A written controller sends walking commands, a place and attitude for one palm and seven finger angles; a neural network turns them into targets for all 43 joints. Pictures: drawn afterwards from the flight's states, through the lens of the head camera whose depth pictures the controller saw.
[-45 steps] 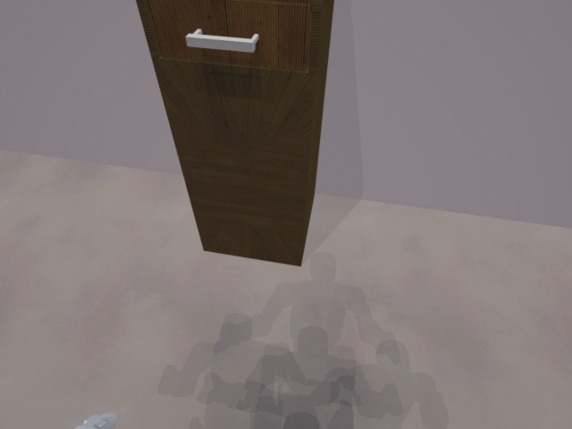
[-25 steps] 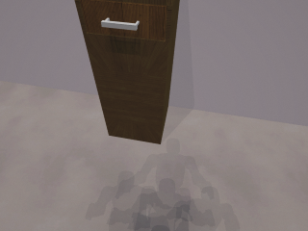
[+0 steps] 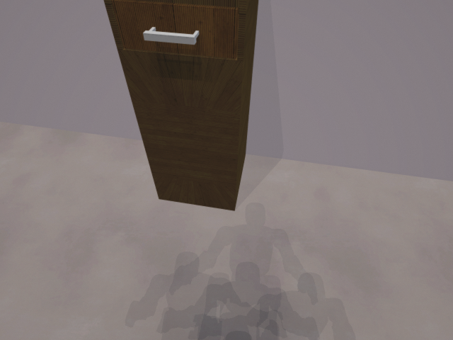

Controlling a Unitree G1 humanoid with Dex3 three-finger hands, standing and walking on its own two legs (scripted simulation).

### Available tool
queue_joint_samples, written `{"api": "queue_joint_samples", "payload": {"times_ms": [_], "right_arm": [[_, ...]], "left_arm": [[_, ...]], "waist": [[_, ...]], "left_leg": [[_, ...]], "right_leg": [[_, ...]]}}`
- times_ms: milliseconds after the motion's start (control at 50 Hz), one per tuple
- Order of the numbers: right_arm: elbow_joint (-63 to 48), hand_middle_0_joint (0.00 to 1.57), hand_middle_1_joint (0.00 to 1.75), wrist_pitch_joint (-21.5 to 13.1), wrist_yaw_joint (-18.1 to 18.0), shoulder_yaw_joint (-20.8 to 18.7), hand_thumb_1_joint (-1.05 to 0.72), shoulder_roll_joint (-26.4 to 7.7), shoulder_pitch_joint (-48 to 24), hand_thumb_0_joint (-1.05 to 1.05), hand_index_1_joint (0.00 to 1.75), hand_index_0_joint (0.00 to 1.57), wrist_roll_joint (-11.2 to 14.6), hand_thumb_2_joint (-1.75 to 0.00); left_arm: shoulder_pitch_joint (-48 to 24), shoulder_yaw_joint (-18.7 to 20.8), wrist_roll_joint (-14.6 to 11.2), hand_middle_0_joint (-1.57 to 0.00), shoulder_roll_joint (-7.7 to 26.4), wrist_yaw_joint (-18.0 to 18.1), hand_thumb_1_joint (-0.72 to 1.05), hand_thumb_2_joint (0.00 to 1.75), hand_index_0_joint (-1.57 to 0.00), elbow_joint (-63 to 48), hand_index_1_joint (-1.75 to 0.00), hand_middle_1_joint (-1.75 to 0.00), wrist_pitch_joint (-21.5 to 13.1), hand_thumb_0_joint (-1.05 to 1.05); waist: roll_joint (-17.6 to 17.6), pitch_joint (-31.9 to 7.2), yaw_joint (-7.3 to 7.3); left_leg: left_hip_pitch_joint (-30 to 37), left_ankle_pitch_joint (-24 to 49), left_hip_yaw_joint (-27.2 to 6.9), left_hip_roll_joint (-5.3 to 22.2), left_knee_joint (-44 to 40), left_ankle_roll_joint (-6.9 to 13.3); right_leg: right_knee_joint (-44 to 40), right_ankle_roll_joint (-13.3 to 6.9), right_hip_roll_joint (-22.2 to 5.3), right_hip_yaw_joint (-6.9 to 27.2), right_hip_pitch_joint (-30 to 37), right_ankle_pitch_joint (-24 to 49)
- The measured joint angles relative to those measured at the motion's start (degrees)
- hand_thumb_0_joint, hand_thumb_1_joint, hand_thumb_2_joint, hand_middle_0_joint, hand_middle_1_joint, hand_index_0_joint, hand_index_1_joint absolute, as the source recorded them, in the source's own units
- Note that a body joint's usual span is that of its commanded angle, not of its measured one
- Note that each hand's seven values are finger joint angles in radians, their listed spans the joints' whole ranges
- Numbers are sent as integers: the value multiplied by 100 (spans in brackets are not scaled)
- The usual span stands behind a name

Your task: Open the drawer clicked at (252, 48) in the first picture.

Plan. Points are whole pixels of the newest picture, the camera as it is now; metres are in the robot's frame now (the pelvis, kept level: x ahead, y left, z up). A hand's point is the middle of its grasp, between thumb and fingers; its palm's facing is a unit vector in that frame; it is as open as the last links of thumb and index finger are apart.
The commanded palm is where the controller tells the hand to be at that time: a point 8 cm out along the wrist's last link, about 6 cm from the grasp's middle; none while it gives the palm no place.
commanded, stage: look at it before walking up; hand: left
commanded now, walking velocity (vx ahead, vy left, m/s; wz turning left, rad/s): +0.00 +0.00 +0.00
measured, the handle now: (172, 34) +0.91 +0.22 +0.15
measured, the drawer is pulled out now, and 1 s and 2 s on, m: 0.00 0.00 0.00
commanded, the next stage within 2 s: turn to face it in 0.54 s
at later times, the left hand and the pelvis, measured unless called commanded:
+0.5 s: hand out of the picture +0.08 +0.24 -0.16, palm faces -0.03 -0.94 -0.33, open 7.4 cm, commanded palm none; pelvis +0.01 +0.00 +0.00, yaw +0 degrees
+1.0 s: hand out of the picture +0.08 +0.22 -0.17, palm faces -0.07 -0.95 -0.29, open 7.4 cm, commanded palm none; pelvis +0.01 +0.00 +0.00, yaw -4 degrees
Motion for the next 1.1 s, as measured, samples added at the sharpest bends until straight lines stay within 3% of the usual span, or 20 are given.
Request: {"api": "queue_joint_samples", "payload": {"times_ms": [820,1020,1100], "right_arm": [[-90,20,30,-13,-59,-6,-90,-4,-228,0,30,20,2,-90],[-214,20,30,84,-81,0,-90,369,45,0,30,20,-19,-90],[-88,20,30,134,-7,-4,-90,510,469,0,30,20,-63,-90]], "left_arm": [[-46,42,5,-20,4,12,90,90,-21,-43,-30,-30,29,0],[189,22,29,-20,-364,34,91,90,-20,-169,-30,-30,166,0],[462,26,54,-20,-612,-24,91,90,-20,-176,-30,-30,146,0]], "waist": [[3,65,70],[11,68,28],[42,-125,29]], "left_leg": [[133,-70,97,97,-104,-57],[-82,-326,322,201,351,-70],[-204,-885,296,208,741,-48]], "right_leg": [[-96,-48,96,94,79,-22],[337,-51,209,319,-217,-176],[428,-80,219,305,-215,-334]]}}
